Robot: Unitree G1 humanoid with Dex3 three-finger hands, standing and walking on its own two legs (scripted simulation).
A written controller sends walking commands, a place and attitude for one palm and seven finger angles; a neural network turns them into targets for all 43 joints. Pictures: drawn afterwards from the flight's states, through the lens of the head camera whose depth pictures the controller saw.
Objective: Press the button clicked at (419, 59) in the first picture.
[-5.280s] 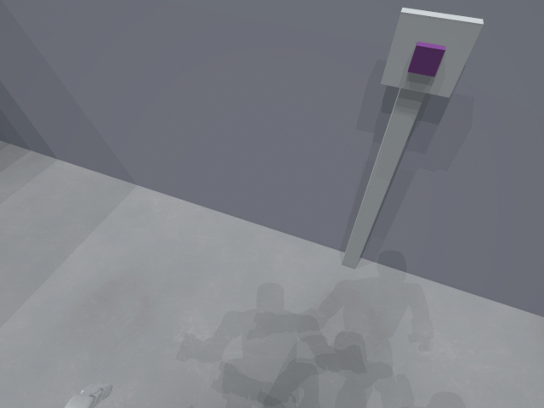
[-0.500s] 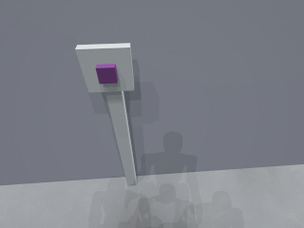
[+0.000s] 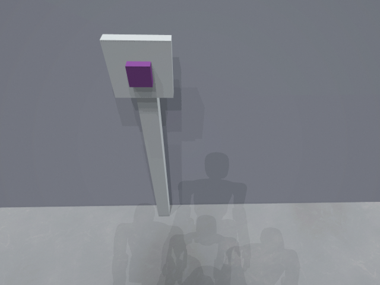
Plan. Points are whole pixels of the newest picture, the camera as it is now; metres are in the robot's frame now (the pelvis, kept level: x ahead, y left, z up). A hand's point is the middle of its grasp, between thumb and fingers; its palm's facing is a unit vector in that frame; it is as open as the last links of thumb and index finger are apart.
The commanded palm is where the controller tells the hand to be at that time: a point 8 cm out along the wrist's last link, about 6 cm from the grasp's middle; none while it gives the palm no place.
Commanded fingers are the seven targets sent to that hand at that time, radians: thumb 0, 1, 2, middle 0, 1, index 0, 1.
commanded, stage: look again from close up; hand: left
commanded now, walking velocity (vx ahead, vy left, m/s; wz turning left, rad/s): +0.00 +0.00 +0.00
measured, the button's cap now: (140, 73) +0.56 +0.16 +0.16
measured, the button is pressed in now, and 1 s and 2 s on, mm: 0 0 0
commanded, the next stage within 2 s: shuffle to correct the standing spot in 0.36 s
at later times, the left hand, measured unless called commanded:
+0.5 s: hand out of the picture +0.00 +0.19 -0.18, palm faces +0.04 -0.98 -0.17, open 7.4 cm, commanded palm none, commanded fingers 0.00 0.90 0.90 -0.20 -0.30 -0.20 -0.30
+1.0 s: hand out of the picture -0.05 +0.13 -0.19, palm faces +0.10 -0.99 -0.08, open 7.4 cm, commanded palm none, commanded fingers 0.00 0.90 0.90 -0.20 -0.30 -0.20 -0.30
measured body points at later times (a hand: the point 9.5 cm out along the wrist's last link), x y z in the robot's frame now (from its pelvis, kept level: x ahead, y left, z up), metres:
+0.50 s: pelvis +0.00 +0.02 +0.00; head -0.01 +0.03 +0.45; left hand +0.00 +0.24 -0.16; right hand +0.02 -0.21 -0.15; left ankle +0.05 +0.10 -0.74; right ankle +0.00 -0.11 -0.74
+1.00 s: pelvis +0.03 -0.01 -0.01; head +0.03 +0.03 +0.44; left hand -0.05 +0.18 -0.18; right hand +0.05 -0.24 -0.14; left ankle +0.06 +0.07 -0.74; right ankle +0.00 -0.11 -0.74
